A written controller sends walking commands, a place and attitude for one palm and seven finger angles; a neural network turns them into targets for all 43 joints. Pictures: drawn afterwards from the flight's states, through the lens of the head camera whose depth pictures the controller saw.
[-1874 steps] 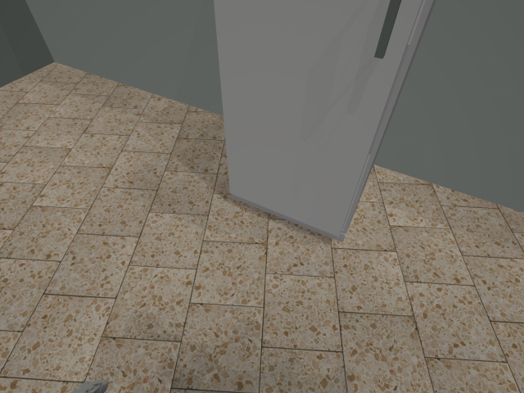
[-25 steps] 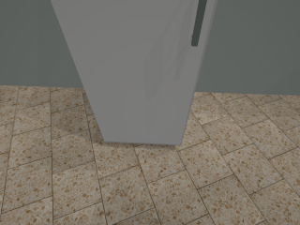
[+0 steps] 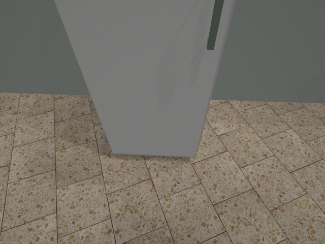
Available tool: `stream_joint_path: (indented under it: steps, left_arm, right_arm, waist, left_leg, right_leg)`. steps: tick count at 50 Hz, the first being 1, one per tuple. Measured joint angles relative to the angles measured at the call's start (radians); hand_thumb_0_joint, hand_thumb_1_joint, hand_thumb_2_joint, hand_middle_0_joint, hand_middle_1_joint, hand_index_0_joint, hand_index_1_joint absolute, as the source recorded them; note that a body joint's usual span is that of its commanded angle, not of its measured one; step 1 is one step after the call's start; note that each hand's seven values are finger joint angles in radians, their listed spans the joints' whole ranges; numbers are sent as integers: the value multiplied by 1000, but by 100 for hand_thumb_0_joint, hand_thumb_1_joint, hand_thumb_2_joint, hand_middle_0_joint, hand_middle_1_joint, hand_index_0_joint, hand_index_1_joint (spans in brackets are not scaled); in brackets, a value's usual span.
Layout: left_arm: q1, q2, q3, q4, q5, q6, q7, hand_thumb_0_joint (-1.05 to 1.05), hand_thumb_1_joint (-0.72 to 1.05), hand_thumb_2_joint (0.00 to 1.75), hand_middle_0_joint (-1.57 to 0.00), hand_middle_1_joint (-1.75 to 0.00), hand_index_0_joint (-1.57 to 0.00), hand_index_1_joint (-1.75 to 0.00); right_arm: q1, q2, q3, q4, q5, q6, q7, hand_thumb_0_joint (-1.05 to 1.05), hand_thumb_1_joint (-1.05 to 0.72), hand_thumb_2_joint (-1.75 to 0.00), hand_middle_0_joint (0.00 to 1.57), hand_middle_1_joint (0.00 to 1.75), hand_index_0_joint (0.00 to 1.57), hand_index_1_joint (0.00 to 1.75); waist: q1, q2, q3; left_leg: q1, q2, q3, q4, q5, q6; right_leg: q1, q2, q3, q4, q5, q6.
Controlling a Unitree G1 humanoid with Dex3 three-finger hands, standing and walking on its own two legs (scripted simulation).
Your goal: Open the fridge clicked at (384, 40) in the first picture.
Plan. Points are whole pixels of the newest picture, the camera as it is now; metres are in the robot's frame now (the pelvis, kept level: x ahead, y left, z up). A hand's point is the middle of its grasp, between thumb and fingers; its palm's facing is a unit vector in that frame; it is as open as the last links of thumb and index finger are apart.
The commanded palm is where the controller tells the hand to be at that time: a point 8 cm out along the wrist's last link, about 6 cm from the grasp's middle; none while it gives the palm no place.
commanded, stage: take the last steps up to it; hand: right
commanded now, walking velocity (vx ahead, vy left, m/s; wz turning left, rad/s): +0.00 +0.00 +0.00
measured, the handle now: (217, 5) +0.71 -0.11 +0.25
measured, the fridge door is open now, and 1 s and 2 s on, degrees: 0 0 0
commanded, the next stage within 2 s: come to a stop and stand still in 0.72 s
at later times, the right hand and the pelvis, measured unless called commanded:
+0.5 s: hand out of the picture +0.00 -0.15 -0.18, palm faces +0.03 +0.98 -0.19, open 7.4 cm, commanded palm none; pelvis +0.06 +0.02 -0.01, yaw +1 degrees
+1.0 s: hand (223, 205) +0.28 -0.17 -0.18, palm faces -0.02 +0.98 -0.21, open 7.4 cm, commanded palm none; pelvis +0.21 +0.01 -0.01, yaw +1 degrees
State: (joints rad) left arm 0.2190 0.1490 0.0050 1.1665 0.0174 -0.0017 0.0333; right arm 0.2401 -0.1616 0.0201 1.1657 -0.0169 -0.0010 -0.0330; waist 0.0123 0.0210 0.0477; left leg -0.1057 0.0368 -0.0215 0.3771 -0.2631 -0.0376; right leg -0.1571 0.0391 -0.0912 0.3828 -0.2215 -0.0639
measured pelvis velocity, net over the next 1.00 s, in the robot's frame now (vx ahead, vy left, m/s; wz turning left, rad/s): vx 0.21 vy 0.01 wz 0.02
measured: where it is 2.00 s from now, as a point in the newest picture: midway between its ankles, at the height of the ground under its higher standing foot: outside the picture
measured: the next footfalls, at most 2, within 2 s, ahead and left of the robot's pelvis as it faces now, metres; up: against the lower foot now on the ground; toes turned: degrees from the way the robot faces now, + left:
right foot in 0.60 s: +0.20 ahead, -0.11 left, +0.00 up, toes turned -5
left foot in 0.84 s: +0.25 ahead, +0.13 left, +0.00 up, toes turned +4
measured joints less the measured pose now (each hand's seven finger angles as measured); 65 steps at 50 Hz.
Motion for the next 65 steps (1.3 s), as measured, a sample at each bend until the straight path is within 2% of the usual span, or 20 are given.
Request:
stream_joint_path:
  steps: [9, 15, 19, 24, 26, 28, 30, 31, 33, 35, 39, 42, 43, 46, 49, 53, 57, 59, 60, 65]
  left_arm:
    - [6, 0, 1, 2, 4, 0, -3, 0, 91, 90, -20, -30, -20, -30]
    - [52, 7, 19, -15, 14, 14, -17, 0, 91, 90, -20, -30, -21, -30]
    - [99, 20, 26, -14, 11, 18, -21, 0, 91, 90, -20, -30, -21, -30]
    - [85, 32, 39, -25, 10, 26, -23, 0, 91, 90, -20, -30, -20, -30]
    - [60, 36, 42, -50, 7, 20, -26, 0, 91, 90, -20, -30, -20, -30]
    - [34, 37, 42, -80, 6, 5, -29, 0, 91, 90, -19, -30, -20, -30]
    - [17, 48, 41, -115, 11, -27, -29, 0, 91, 90, -19, -30, -20, -30]
    - [6, 48, 43, -126, 16, -41, -23, 0, 91, 90, -19, -30, -20, -30]
    - [-1, 35, 40, -140, 20, -48, -18, 0, 91, 90, -19, -30, -20, -30]
    - [8, 21, 34, -142, 22, -43, -15, 0, 91, 90, -19, -30, -20, -30]
    - [37, 10, 18, -112, 24, -19, -16, 0, 91, 90, -20, -30, -20, -30]
    - [63, -5, 16, -92, 16, 11, -27, 0, 91, 90, -20, -30, -21, -30]
    - [65, -6, 18, -87, 13, 21, -31, 0, 91, 90, -20, -30, -21, -30]
    - [47, 8, 26, -71, 9, 35, -27, 0, 91, 90, -20, -30, -21, -30]
    - [23, 11, 27, -81, 4, 15, -17, 0, 91, 90, -20, -30, -21, -30]
    - [-6, 4, 34, -109, 4, 8, -3, 0, 92, 90, -20, -30, -20, -30]
    - [-6, 18, 41, -148, 14, 15, 6, 0, 91, 90, -20, -30, -21, -30]
    - [4, 29, 45, -149, 13, 25, 6, 0, 91, 90, -20, -30, -21, -30]
    - [12, 31, 47, -148, 9, 34, 5, 0, 91, 90, -20, -30, -21, -30]
    - [-20, 74, 74, -139, 1, 83, 3, 0, 91, 90, -20, -30, -21, -30]
  right_arm:
    - [-7, -7, -5, -7, -2, -1, 2, 0, -91, -90, 20, 30, 20, 30]
    - [39, -14, -22, -23, -18, 12, 23, 0, -91, -90, 20, 30, 20, 30]
    - [77, -9, -35, -34, -16, -10, 24, 0, -91, -90, 20, 30, 20, 30]
    - [144, 7, -54, -38, -20, -32, 10, 0, -91, -90, 20, 30, 20, 30]
    - [172, 13, -57, -24, -21, -30, 11, 0, -91, -90, 20, 30, 20, 30]
    - [192, 16, -56, -6, -19, -23, 17, 0, -91, -90, 20, 30, 20, 30]
    - [210, 25, -54, 3, -13, -12, 27, 0, -91, -90, 20, 30, 20, 30]
    - [205, 25, -53, 4, -10, 0, 31, 0, -91, -90, 20, 30, 20, 30]
    - [177, 13, -51, -4, -12, 20, 32, 0, -91, -90, 20, 30, 20, 30]
    - [123, -1, -55, -27, -14, 27, 34, 1, -91, -90, 20, 30, 20, 30]
    - [14, -12, -56, -107, -10, 4, 44, 1, -91, -90, 20, 30, 20, 30]
    - [-14, -30, -55, -158, -12, -27, 42, 0, -91, -90, 20, 30, 20, 30]
    - [-22, -32, -57, -164, -13, -32, 36, 0, -91, -90, 20, 30, 20, 30]
    - [-40, -13, -52, -152, -13, -28, 21, 0, -91, -90, 20, 30, 20, 30]
    - [-52, -7, -46, -136, -5, -17, 11, 0, -91, -90, 20, 30, 20, 30]
    - [-85, -14, -47, -138, -1, 15, -1, 0, -91, -90, 20, 30, 20, 30]
    - [-130, -25, -57, -170, 2, 41, 6, 0, -91, -90, 20, 30, 20, 30]
    - [-147, -36, -62, -194, 0, 37, 12, 0, -91, -90, 20, 30, 20, 30]
    - [-148, -47, -65, -210, -2, 31, 13, 0, -91, -90, 20, 30, 20, 30]
    - [-164, -55, -72, -235, -11, 19, -3, 0, -91, -90, 20, 30, 20, 30]
  waist:
    - [3, 1, -8]
    - [-5, -4, -31]
    - [-2, -31, -35]
    - [-25, -22, -14]
    - [-25, -8, -3]
    - [-18, 9, 12]
    - [-14, 5, 26]
    - [-13, 6, 35]
    - [-12, 20, 44]
    - [-10, 22, 43]
    - [-12, -15, 35]
    - [-14, -6, 2]
    - [-13, -4, -5]
    - [2, -41, -10]
    - [12, -41, 2]
    - [13, -7, 38]
    - [30, -39, 70]
    - [29, -52, 76]
    - [26, -44, 71]
    - [20, -54, 87]
  left_leg:
    - [0, -2, -4, 11, -6, 6]
    - [-54, 9, 26, 136, -120, 58]
    - [-29, -12, 51, 127, -97, 35]
    - [28, -25, 58, 80, -118, 49]
    - [56, -19, 51, 64, -125, 40]
    - [82, -7, 44, 72, -150, 25]
    - [57, -3, 41, 184, -206, 26]
    - [9, 0, 41, 314, -247, 35]
    - [-106, 0, 35, 576, -297, 57]
    - [-202, 8, 57, 683, -282, 63]
    - [-246, 17, 99, 469, -225, 53]
    - [-193, 16, 87, 226, -140, 54]
    - [-190, 17, 87, 220, -58, 58]
    - [-145, -6, 108, 206, -58, 50]
    - [-112, -18, 93, 192, -85, 37]
    - [-131, 2, 82, 263, -27, 29]
    - [-186, -33, 74, 353, -198, 42]
    - [-176, -39, 75, 270, -87, 47]
    - [-163, -30, 71, 224, 39, 53]
    - [-138, -21, 85, 204, -96, 75]
  right_leg:
    - [7, -2, -4, 0, -2, 3]
    - [6, -10, -35, 44, -53, 6]
    - [-33, -38, -15, 164, -140, 22]
    - [-202, -66, 9, 488, -286, 35]
    - [-244, -82, 9, 473, -258, 41]
    - [-247, -94, -5, 363, -170, 43]
    - [-219, -108, -15, 242, -22, 34]
    - [-222, -112, -26, 272, 3, 36]
    - [-209, -106, -46, 300, -47, 34]
    - [-182, -91, -44, 258, -62, 34]
    - [-127, -79, -9, 156, -26, 45]
    - [-125, -68, 1, 205, -103, 51]
    - [-137, -68, 4, 255, -162, 51]
    - [-163, -84, 34, 360, -229, 57]
    - [-113, -92, 30, 225, -57, 64]
    - [-49, -81, -12, 171, -89, 62]
    - [-20, -96, -6, 116, -75, 50]
    - [-23, -100, 5, 123, -84, 64]
    - [-37, -94, 6, 152, -94, 71]
    - [-219, -49, 78, 591, -314, 90]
